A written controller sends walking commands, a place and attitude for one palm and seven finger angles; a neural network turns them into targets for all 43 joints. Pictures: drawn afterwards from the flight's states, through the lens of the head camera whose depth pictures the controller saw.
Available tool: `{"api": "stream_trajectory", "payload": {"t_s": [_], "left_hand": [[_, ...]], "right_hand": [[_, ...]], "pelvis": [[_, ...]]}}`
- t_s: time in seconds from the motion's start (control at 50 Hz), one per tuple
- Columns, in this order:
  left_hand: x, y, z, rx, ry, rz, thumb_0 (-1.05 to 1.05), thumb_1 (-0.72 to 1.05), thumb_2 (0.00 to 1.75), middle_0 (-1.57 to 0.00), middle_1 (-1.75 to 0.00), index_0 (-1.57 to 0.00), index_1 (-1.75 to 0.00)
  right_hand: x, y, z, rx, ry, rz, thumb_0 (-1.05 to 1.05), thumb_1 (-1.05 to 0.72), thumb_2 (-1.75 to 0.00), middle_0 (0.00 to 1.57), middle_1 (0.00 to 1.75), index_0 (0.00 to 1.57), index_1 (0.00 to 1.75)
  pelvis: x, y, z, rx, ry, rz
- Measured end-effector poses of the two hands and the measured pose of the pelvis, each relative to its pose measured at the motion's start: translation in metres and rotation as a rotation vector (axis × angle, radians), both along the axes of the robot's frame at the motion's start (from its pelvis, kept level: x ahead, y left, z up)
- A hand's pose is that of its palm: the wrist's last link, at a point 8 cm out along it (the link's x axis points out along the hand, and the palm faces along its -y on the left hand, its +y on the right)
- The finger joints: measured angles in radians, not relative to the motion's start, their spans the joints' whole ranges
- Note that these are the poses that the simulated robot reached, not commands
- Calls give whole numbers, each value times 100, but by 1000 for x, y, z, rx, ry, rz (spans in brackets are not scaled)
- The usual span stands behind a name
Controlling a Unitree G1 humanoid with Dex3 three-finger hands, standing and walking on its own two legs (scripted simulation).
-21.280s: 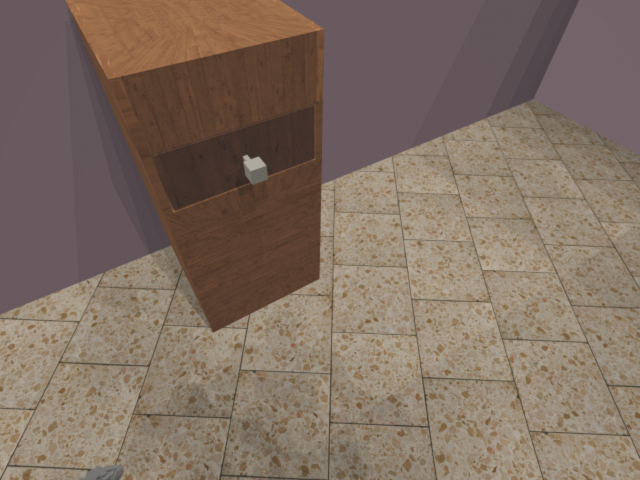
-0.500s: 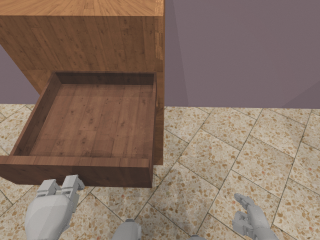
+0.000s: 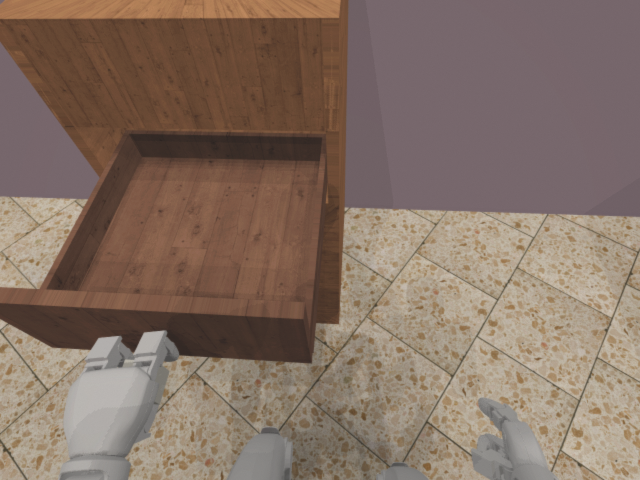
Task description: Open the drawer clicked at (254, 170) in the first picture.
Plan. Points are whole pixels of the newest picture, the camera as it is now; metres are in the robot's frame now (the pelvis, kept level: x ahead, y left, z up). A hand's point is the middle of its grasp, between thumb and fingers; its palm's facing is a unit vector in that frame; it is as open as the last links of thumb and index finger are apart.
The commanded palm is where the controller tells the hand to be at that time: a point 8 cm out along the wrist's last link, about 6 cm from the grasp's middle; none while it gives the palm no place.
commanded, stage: open the thumb to release the handle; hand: left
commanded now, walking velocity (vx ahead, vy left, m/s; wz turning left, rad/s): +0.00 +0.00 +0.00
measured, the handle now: (147, 365) +0.25 +0.24 -0.01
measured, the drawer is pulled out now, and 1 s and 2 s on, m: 0.30 0.30 0.30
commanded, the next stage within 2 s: lift the hand off the handle in 0.24 s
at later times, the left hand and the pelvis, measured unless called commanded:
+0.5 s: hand (135, 414) +0.20 +0.24 -0.02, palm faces +0.01 -0.07 -1.00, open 13.7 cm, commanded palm +0.19 +0.24 +0.03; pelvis -0.02 +0.00 +0.00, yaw +0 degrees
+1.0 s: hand (132, 396) +0.21 +0.24 +0.00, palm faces -0.02 -0.08 -1.00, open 13.5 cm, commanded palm +0.20 +0.24 +0.06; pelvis -0.01 +0.00 +0.02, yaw +0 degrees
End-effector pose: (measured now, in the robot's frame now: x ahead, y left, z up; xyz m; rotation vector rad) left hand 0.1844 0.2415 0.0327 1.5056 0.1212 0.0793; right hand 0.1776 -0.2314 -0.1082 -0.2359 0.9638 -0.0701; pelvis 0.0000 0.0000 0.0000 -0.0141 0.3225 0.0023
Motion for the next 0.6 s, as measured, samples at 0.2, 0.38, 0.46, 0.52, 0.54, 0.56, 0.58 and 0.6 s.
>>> {"api": "stream_trajectory", "payload": {"t_s": [0.2, 0.38, 0.46, 0.52, 0.54, 0.56, 0.58, 0.6], "left_hand": [[-3, -1, 5, -4, 8, 12, 1, -14, 46, -34, -124, -36, -123], [-10, -1, 5, -6, -12, 7, 0, -43, 33, -32, -121, -33, -119], [-10, -1, 4, -4, -25, 11, 0, -47, 31, -32, -121, -33, -120], [-9, -1, 4, -1, -31, 12, 0, -48, 31, -32, -120, -34, -121], [-9, -1, 4, 0, -33, 12, 0, -48, 31, -32, -120, -34, -121], [-8, -1, 3, 0, -34, 12, 0, -49, 30, -32, -120, -34, -121], [-7, -1, 3, 1, -34, 13, 0, -49, 30, -32, -120, -34, -121], [-6, -1, 3, 0, -34, 14, 0, -49, 30, -32, -120, -34, -121]], "right_hand": [[-15, -3, 10, 3, -24, -24, 1, -91, -90, 20, 30, 20, 30], [-19, -11, 11, -15, -43, -25, 1, -91, -90, 20, 30, 20, 30], [-20, -10, 10, -19, -44, -20, 1, -91, -90, 20, 30, 20, 30], [-21, -8, 8, -18, -42, -16, 1, -91, -90, 20, 30, 20, 30], [-21, -7, 8, -17, -42, -15, 1, -91, -90, 20, 30, 20, 30], [-21, -6, 7, -16, -41, -14, 1, -91, -90, 20, 30, 20, 30], [-22, -5, 7, -14, -40, -14, 1, -91, -90, 20, 30, 20, 30], [-22, -4, 7, -12, -40, -14, 1, -91, -90, 20, 30, 20, 30]], "pelvis": [[-8, -4, 7, 2, -26, -2], [-16, -5, 5, 0, -35, 2], [-19, -5, 3, 0, -35, 4], [-20, -4, 3, -1, -36, 7], [-21, -4, 3, -2, -37, 9], [-21, -4, 3, -2, -37, 9], [-22, -4, 3, -3, -38, 10], [-22, -4, 3, -3, -39, 10]]}}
